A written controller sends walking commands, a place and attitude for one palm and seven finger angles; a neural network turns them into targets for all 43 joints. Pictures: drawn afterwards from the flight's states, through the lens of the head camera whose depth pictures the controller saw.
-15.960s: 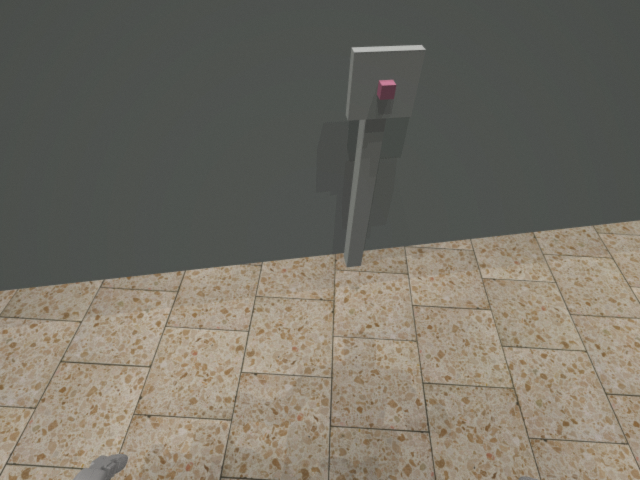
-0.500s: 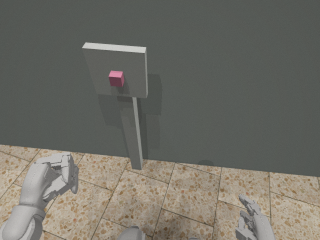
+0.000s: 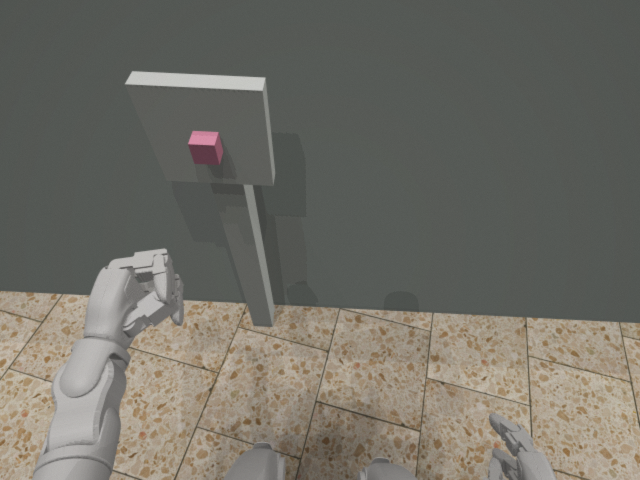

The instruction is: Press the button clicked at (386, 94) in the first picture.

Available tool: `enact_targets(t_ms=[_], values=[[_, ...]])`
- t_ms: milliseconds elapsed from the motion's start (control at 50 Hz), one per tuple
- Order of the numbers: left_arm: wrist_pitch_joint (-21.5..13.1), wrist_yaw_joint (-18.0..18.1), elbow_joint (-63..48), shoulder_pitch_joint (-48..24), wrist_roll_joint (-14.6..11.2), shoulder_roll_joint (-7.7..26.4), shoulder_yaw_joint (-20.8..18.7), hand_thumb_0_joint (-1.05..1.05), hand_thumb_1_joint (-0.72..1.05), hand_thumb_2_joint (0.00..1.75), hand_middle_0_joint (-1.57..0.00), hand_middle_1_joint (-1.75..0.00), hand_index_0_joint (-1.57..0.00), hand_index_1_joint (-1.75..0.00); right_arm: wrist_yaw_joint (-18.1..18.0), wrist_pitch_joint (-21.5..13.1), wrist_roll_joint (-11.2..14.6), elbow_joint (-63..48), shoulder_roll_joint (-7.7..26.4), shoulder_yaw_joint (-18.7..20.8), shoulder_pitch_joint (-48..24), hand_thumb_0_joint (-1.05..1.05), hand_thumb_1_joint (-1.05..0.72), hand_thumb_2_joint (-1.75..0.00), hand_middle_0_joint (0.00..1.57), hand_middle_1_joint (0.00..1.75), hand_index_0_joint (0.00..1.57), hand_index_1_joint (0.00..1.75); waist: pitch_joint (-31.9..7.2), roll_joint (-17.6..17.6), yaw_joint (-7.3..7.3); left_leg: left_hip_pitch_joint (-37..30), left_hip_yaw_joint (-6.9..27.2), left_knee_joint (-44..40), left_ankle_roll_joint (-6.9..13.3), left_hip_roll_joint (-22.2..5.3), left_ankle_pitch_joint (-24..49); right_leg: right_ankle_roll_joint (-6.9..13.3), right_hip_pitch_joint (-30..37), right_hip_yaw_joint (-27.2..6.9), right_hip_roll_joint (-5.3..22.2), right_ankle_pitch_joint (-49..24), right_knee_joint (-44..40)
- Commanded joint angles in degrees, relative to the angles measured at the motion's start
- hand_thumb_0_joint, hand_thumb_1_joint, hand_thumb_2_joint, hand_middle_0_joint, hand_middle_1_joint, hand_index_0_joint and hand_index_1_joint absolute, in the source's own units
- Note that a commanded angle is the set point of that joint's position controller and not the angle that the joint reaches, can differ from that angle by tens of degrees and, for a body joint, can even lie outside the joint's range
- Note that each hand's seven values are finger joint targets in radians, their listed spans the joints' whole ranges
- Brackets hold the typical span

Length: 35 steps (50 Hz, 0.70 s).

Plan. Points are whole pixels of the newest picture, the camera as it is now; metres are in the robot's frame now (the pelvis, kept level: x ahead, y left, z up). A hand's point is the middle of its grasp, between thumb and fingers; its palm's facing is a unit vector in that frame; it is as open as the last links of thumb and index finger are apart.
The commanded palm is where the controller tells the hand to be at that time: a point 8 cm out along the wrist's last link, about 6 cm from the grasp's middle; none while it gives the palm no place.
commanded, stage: aim a knuckle at the button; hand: left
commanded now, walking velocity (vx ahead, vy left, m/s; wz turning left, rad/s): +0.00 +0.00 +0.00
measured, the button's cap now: (206, 146) +0.55 +0.19 +0.08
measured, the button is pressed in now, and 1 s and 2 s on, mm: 0 0 0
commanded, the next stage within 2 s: press the button with the knuckle in 1.28 s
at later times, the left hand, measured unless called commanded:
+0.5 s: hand (204, 231) +0.42 +0.17 +0.04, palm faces -0.04 -1.00 -0.02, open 3.1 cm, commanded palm +0.40 +0.22 +0.04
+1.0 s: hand (211, 225) +0.43 +0.17 +0.04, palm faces -0.01 -1.00 -0.03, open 3.1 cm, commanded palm +0.41 +0.21 +0.04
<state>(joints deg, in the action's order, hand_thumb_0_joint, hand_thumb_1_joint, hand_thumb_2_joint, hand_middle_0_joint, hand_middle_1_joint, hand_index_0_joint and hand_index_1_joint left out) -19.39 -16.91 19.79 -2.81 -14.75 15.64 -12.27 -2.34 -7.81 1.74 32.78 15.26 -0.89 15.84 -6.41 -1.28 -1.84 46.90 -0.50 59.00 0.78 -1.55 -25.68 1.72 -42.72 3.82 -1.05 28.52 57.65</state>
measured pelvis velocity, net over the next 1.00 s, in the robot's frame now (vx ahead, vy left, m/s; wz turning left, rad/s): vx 0.00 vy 0.01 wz -0.03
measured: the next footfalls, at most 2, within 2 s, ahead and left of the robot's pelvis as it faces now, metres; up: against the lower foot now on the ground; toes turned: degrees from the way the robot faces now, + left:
none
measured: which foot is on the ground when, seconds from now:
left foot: down 0.00-1.00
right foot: down 0.00-1.00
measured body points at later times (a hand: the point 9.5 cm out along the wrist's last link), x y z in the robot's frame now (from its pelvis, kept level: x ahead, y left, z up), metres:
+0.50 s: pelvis -0.01 +0.01 -0.01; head +0.08 +0.02 +0.43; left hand +0.42 +0.23 +0.04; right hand +0.07 -0.25 -0.12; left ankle +0.03 +0.11 -0.67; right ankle +0.00 -0.10 -0.67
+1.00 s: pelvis +0.00 +0.01 -0.01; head +0.09 +0.02 +0.43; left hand +0.43 +0.22 +0.05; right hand +0.05 -0.25 -0.13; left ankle +0.03 +0.11 -0.67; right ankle +0.00 -0.10 -0.67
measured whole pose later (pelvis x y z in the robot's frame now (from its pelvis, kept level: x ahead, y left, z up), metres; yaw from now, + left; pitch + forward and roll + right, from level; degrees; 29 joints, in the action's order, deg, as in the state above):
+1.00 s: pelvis +0.00 +0.01 -0.01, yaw -2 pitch +18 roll -2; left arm -26.9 -9.1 50.5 -32.4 -7.2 17.2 -14.9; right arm 0.8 2.5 0.4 35.7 14.0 -0.7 19.2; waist -7.5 -1.0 -5.3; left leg 54.0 -1.5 62.1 1.5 -2.2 -26.2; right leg 1.1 -50.0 2.8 -1.6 28.3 60.2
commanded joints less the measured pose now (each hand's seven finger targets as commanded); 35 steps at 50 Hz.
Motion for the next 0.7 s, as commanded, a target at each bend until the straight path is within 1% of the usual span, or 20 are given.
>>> enact_targets(t_ms=[0, 20, 60, 80, 100, 140, 160, 180, 240, 360, 400, 440, 460, 500, 520, 540, 560, 600, 660, 680], values=[[-6.22, 2.56, -10.75, -18.16, 0.15, 10.22, -3.84, 0.00, 0.90, 0.90, -1.30, -1.50, -1.30, -1.50, -0.48, -2.09, -0.17, -6.40, 7.33, 3.13, -0.47, 0.00, -0.90, -0.90, 0.20, 0.30, 0.20, 0.30, -17.95, -2.89, -0.82, -13.99, 2.30, -6.95, 0.64, 0.83, 14.47, -0.70, 4.06, -2.59, -0.18, -16.23, -7.37], [-5.92, 3.06, -9.12, -19.26, 0.44, 10.52, -3.75, 0.00, 0.90, 0.90, -1.30, -1.50, -1.30, -1.50, -0.40, -1.72, -0.27, -6.15, 7.58, 2.96, -0.24, 0.00, -0.90, -0.90, 0.20, 0.30, 0.20, 0.30, -17.41, -1.52, -1.22, -12.94, 2.45, -6.73, 0.85, 0.82, 14.19, -0.70, 3.89, -2.55, -0.36, -15.94, -7.27], [-5.44, 3.80, -5.71, -21.92, 1.36, 11.23, -4.42, 0.00, 0.90, 0.90, -1.30, -1.50, -1.30, -1.50, -0.35, -0.90, -0.26, -5.45, 7.53, 3.10, 0.02, 0.00, -0.90, -0.90, 0.20, 0.30, 0.20, 0.30, -18.31, -1.10, -1.35, -12.60, 2.23, -6.63, 0.72, 0.79, 14.08, -0.81, 4.06, -2.69, -0.21, -16.39, -7.05], [-5.00, 3.97, -4.07, -22.82, 1.60, 10.48, -3.63, 0.00, 0.90, 0.90, -1.30, -1.50, -1.30, -1.50, -0.22, -0.52, -0.21, -5.55, 7.42, 2.91, 0.00, 0.00, -0.90, -0.90, 0.20, 0.30, 0.20, 0.30, -17.25, -2.24, -1.42, -12.21, 2.11, -6.79, 0.64, 0.93, 13.46, -0.77, 3.46, -2.71, -0.19, -15.97, -7.27], [-4.65, 4.07, -3.29, -24.55, 1.75, 10.24, -3.34, 0.00, 0.90, 0.90, -1.30, -1.50, -1.30, -1.50, -0.13, -0.22, -0.22, -5.47, 7.47, 2.91, 0.19, 0.00, -0.90, -0.90, 0.20, 0.30, 0.20, 0.30, -17.92, -2.15, -1.55, -12.51, 2.23, -6.76, 0.59, 0.86, 13.49, -0.74, 3.24, -2.52, -0.17, -15.95, -7.11], [-3.74, 3.99, 0.50, -27.39, 2.03, 10.48, -3.27, 0.00, 0.90, 0.90, -1.30, -1.50, -1.30, -1.50, -0.05, 0.65, -0.20, -5.41, 7.66, 2.73, 0.65, 0.00, -0.90, -0.90, 0.20, 0.30, 0.20, 0.30, -17.64, -0.48, -2.01, -10.89, 2.12, -6.54, 0.69, 0.92, 12.54, -0.81, 3.63, -2.70, -0.27, -15.47, -7.29], [-3.72, 4.13, 1.75, -29.63, 2.16, 12.01, -4.43, 0.00, 0.90, 0.90, -1.30, -1.50, -1.30, -1.50, -0.14, 1.07, -0.20, -5.05, 7.85, 2.81, 0.96, 0.00, -0.90, -0.90, 0.20, 0.30, 0.20, 0.30, -17.81, -0.76, -1.90, -10.73, 2.22, -6.45, 0.61, 0.84, 12.61, -0.70, 3.44, -2.73, -0.24, -15.51, -7.21], [-3.74, 3.98, 2.40, -31.06, 2.16, 10.71, -3.40, 0.00, 0.90, 0.90, -1.30, -1.50, -1.30, -1.50, -0.07, 1.26, -0.26, -5.22, 7.67, 2.82, 1.20, 0.00, -0.90, -0.90, 0.20, 0.30, 0.20, 0.30, -18.58, -0.64, -2.18, -11.10, 2.24, -6.42, 0.63, 0.90, 12.79, -0.78, 3.48, -2.68, -0.29, -15.70, -7.13], [-4.68, 3.90, 4.30, -35.50, 2.12, 12.36, -4.79, 0.00, 0.90, 0.90, -1.30, -1.50, -1.30, -1.50, 0.05, 1.91, -0.36, -4.76, 7.84, 2.87, 1.98, 0.00, -0.90, -0.90, 0.20, 0.30, 0.20, 0.30, -21.06, -1.28, -2.14, -11.31, 2.08, -5.49, 0.67, 0.88, 14.15, -0.66, 3.93, -3.16, -0.35, -17.14, -6.76], [-6.77, 4.30, 12.57, -47.13, 3.90, 9.50, -1.13, 0.00, 0.90, 0.90, -1.30, -1.50, -1.30, -1.50, 0.64, 3.10, -0.62, -2.44, 7.98, 2.98, 3.92, 0.00, -0.90, -0.90, 0.20, 0.30, 0.20, 0.30, -19.15, -2.70, -4.74, -12.10, 3.31, -4.57, 0.44, 0.52, 11.94, -0.45, -3.17, -2.33, -0.67, -13.31, -6.05], [-6.95, 4.82, 15.67, -47.75, 4.34, 11.87, -3.37, 0.00, 0.90, 0.90, -1.30, -1.50, -1.30, -1.50, 0.81, 3.80, -0.83, -2.14, 8.41, 3.11, 4.84, 0.00, -0.90, -0.90, 0.20, 0.30, 0.20, 0.30, -20.38, -2.76, -4.09, -11.68, 3.40, -4.42, 0.37, 0.65, 12.38, -0.28, -2.71, -2.37, -0.66, -13.55, -5.75], [-7.41, 5.32, 16.58, -49.60, 4.93, 13.77, -5.05, 0.00, 0.90, 0.90, -1.30, -1.50, -1.30, -1.50, 0.97, 4.41, -1.06, -1.96, 8.62, 3.32, 5.57, 0.00, -0.90, -0.90, 0.20, 0.30, 0.20, 0.30, -23.76, -2.57, -3.76, -12.42, 3.48, -3.73, 0.36, 0.52, 14.87, -0.23, -2.26, -2.33, -0.69, -15.45, -4.64], [-7.48, 5.55, 17.51, -49.76, 5.15, 13.03, -4.65, 0.00, 0.90, 0.90, -1.30, -1.50, -1.30, -1.50, 1.13, 4.75, -1.16, -2.07, 8.45, 3.32, 5.74, 0.00, -0.90, -0.90, 0.20, 0.30, 0.20, 0.30, -24.51, -3.84, -3.60, -12.65, 3.27, -3.56, 0.28, 0.66, 15.59, -0.23, -2.31, -2.44, -0.69, -15.92, -4.47], [-8.18, 6.27, 18.27, -53.22, 5.37, 13.59, -5.13, 0.00, 0.90, 0.90, -1.30, -1.50, -1.30, -1.50, 1.35, 5.26, -1.35, -1.63, 8.41, 3.36, 6.32, 0.00, -0.90, -0.90, 0.20, 0.30, 0.20, 0.30, -24.97, -3.56, -4.22, -12.69, 3.31, -3.06, 0.29, 0.49, 16.23, -0.35, -2.81, -2.36, -0.82, -16.49, -4.16], [-8.58, 6.71, 18.90, -53.88, 5.57, 14.69, -6.25, 0.00, 0.90, 0.90, -1.30, -1.50, -1.30, -1.50, 1.49, 5.44, -1.58, -1.46, 8.55, 3.40, 6.77, 0.00, -0.90, -0.90, 0.20, 0.30, 0.20, 0.30, -25.25, -4.46, -3.96, -12.70, 3.36, -2.79, 0.26, 0.56, 17.01, -0.20, -2.98, -2.29, -0.95, -16.87, -3.78], [-8.98, 7.06, 19.70, -54.49, 5.97, 15.11, -6.58, 0.00, 0.90, 0.90, -1.30, -1.50, -1.30, -1.50, 1.63, 5.81, -1.64, -1.45, 8.60, 3.36, 7.06, 0.00, -0.90, -0.90, 0.20, 0.30, 0.20, 0.30, -25.95, -3.48, -4.04, -12.73, 3.49, -2.85, 0.18, 0.43, 17.01, -0.27, -3.01, -2.17, -0.98, -16.67, -3.61], [-9.53, 7.34, 19.65, -56.18, 6.31, 15.06, -6.24, 0.00, 0.90, 0.90, -1.30, -1.50, -1.30, -1.50, 1.71, 6.02, -1.69, -1.26, 8.55, 3.40, 7.15, 0.00, -0.90, -0.90, 0.20, 0.30, 0.20, 0.30, -26.14, -4.66, -4.27, -13.05, 3.51, -2.64, 0.14, 0.38, 17.40, -0.21, -3.68, -2.25, -1.02, -16.82, -3.33], [-9.89, 7.61, 19.80, -52.16, 6.59, 14.30, -6.43, 0.00, 0.90, 0.90, -1.30, -1.50, -1.30, -1.50, 2.22, 6.52, -1.84, -2.05, 8.54, 3.62, 7.49, 0.00, -0.90, -0.90, 0.20, 0.30, 0.20, 0.30, -27.62, -4.56, -3.09, -13.95, 3.24, -2.92, 0.02, 0.43, 18.40, -0.07, -2.59, -2.15, -1.18, -17.41, -3.40], [-9.37, 7.50, 21.11, -49.64, 6.52, 13.06, -5.70, 0.00, 0.90, 0.90, -1.30, -1.50, -1.30, -1.50, 2.73, 7.62, -1.76, -2.62, 8.56, 3.72, 8.00, 0.00, -0.90, -0.90, 0.20, 0.30, 0.20, 0.30, -26.69, -2.86, -3.38, -12.89, 2.81, -3.25, 0.22, 0.43, 18.90, -0.24, -1.38, -2.08, -1.42, -18.75, -3.85], [-8.92, 7.42, 22.00, -48.79, 6.54, 13.88, -6.35, 0.00, 0.90, 0.90, -1.30, -1.50, -1.30, -1.50, 2.74, 8.07, -1.66, -2.64, 8.79, 3.82, 8.20, 0.00, -0.90, -0.90, 0.20, 0.30, 0.20, 0.30, -25.60, -1.63, -3.46, -11.60, 2.51, -3.40, 0.34, 0.42, 17.66, -0.35, -0.98, -2.24, -1.45, -18.30, -4.27]])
